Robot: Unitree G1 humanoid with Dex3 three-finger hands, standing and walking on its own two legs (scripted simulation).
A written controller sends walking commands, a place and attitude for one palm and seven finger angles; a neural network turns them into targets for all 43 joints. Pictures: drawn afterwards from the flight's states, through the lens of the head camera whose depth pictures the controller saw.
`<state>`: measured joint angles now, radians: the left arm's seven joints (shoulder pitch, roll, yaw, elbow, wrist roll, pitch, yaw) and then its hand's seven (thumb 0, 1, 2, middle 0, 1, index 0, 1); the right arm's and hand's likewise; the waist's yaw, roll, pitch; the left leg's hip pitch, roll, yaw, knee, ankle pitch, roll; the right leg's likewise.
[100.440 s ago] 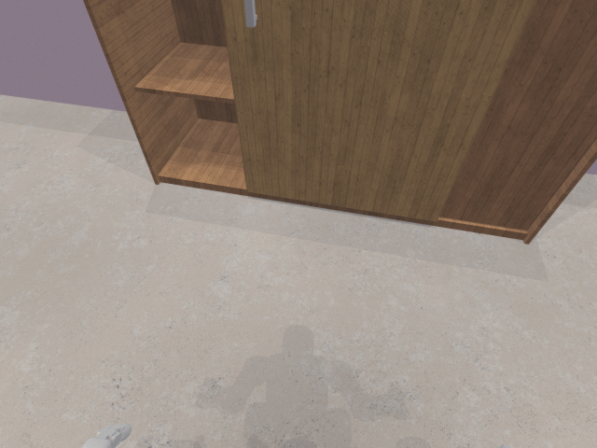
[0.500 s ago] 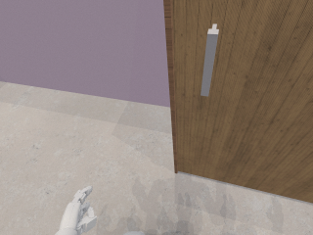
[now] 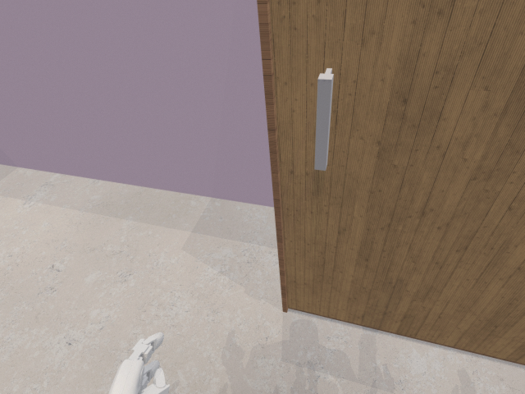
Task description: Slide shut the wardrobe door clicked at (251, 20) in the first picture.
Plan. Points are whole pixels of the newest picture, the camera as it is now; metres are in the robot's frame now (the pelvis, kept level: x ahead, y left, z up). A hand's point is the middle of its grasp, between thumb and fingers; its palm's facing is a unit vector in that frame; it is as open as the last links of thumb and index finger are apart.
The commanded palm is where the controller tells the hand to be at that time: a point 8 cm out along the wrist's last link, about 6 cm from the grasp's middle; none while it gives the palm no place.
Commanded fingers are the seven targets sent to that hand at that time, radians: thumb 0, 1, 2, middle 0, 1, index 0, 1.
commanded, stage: stop stepping back and stand still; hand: right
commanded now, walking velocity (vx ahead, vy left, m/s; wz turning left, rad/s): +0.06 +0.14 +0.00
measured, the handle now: (324, 121) +0.59 -0.07 +0.15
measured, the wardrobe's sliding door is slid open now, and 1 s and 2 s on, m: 0.00 0.00 0.00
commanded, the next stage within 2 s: let the arm hang, fingers relaxed in 0.70 s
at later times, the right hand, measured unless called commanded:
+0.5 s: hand out of the picture +0.22 -0.30 +0.19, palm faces +0.45 +0.75 -0.48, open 7.5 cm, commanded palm +0.16 -0.33 +0.18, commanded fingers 0.00 -0.90 -0.90 0.20 0.30 0.20 0.30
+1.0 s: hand out of the picture +0.17 -0.24 -0.10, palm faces +0.04 +0.94 -0.34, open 7.4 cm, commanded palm none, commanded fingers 0.00 -0.90 -0.90 0.20 0.30 0.20 0.30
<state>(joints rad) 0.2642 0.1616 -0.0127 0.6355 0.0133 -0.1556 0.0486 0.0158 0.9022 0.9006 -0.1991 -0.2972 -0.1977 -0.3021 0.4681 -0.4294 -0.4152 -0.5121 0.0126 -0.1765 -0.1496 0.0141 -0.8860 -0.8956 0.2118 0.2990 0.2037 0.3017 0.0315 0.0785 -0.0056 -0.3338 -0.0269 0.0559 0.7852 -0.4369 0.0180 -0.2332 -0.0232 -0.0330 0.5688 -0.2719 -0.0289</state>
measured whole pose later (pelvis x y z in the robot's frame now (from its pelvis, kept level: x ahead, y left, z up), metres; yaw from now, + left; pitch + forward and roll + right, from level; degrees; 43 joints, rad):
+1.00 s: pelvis +0.02 -0.02 -0.01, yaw -3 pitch +0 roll +0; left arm 0.18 0.29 0.02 0.81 0.02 -0.01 -0.01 0.01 0.91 0.90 -0.20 -0.30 -0.20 -0.30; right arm 0.28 -0.27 -0.04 0.52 -0.03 0.04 0.00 0.00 -0.90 -0.90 0.20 0.30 0.19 0.30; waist 0.04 -0.05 -0.03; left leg -0.30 0.01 0.04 0.62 -0.32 0.00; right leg -0.31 0.04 -0.02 0.63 -0.32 -0.05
